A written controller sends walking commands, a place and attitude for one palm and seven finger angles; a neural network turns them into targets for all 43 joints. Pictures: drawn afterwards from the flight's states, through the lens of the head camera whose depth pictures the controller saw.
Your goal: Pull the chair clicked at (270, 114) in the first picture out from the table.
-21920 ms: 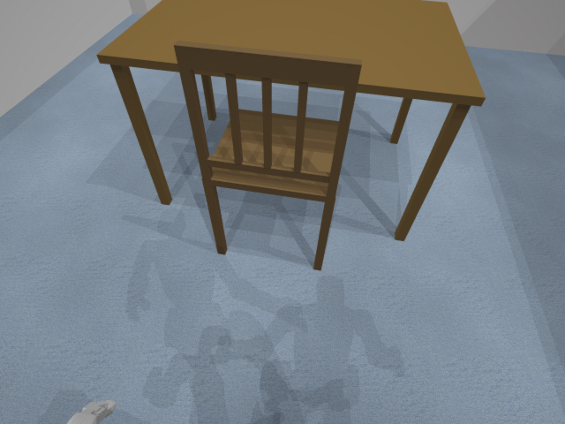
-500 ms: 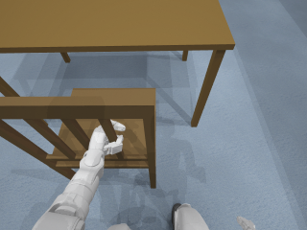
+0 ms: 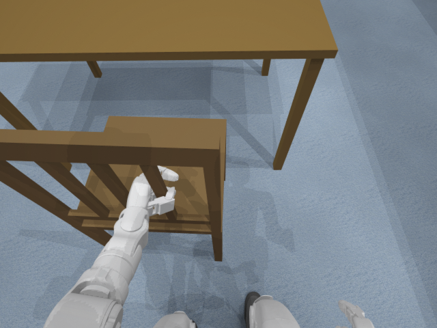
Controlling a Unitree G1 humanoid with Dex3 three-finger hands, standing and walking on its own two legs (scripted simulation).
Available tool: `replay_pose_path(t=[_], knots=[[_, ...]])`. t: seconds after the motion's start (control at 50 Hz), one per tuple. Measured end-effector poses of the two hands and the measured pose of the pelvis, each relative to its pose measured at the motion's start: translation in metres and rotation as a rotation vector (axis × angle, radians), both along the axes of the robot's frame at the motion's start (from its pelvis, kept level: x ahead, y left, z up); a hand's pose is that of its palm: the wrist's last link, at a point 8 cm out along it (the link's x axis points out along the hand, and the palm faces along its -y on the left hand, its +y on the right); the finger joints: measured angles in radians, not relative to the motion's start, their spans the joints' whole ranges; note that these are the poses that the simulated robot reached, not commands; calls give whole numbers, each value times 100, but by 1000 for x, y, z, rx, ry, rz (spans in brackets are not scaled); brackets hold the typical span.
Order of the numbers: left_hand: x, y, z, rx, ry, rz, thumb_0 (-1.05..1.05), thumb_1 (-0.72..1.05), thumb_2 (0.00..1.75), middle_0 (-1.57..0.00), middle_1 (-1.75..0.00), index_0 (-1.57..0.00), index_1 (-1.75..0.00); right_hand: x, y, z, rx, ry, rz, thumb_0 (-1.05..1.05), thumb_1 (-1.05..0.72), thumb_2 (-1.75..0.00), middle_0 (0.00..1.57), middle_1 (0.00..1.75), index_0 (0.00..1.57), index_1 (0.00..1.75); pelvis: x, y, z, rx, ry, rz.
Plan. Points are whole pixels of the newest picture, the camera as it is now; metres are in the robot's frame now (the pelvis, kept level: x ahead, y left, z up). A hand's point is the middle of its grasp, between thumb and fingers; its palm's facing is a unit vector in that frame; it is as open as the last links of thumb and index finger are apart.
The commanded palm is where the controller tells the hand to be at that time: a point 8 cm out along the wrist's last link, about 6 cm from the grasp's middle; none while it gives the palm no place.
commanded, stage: step backward, pulling the chair out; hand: left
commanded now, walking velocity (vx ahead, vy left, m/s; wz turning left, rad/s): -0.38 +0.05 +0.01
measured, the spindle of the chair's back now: (120, 192) +0.39 +0.22 -0.08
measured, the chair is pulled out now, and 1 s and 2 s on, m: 0.22 0.33 0.59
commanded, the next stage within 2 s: stop walking, hand still on the chair in 1.64 s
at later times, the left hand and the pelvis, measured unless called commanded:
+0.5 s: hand (166, 221) +0.31 +0.11 -0.06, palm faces -0.08 -0.98 -0.18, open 5.3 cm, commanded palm +0.30 +0.17 -0.05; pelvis -0.05 +0.01 +0.00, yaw +0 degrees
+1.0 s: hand (163, 254) +0.25 +0.11 -0.06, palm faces -0.12 -0.98 -0.17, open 5.3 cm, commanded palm +0.23 +0.16 -0.05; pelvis -0.12 +0.02 +0.01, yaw -3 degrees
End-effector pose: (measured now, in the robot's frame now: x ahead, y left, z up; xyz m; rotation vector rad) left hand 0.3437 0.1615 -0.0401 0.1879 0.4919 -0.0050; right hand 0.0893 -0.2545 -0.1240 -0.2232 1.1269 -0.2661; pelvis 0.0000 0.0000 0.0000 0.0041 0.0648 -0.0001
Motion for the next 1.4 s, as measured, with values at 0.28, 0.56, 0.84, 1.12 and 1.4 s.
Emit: replay_pose_path(t=[0.28, 0.56, 0.84, 1.12, 1.4], knots=[[-30, 2, 0, 7, -8, -6, 5, 66, 82, -38, -124, -50, -145, -30, -5, 5, -8, -14, -17, 1, -90, -89, 20, 30, 20, 30, -21, -4, 0, 21, -14, -29], [-54, 4, 1, -6, 10, -34, 5, 68, 79, -34, -125, -50, -145, -69, 0, 15, -50, 3, -21, 1, -90, -89, 20, 30, 20, 30, -50, 13, 4, 15, -7, -17], [-78, -2, 2, 6, 20, -10, 6, 67, 79, -37, -121, -50, -145, -94, -1, 9, 5, -24, -31, 1, -90, -89, 20, 30, 21, 30, -87, 1, 9, -18, 2, -45], [-142, 6, 2, -12, 17, -56, 6, 68, 79, -34, -126, -50, -145, -143, 8, 27, -29, -49, -17, 0, -90, -89, 20, 30, 20, 30, -137, 15, 11, -12, -14, -65], [-209, -3, 4, 3, 43, -57, 6, 67, 78, -36, -122, -50, -145, -215, 2, 10, -28, -38, -23, 1, -90, -89, 20, 30, 20, 30, -206, 14, 7, -20, -8, -34]])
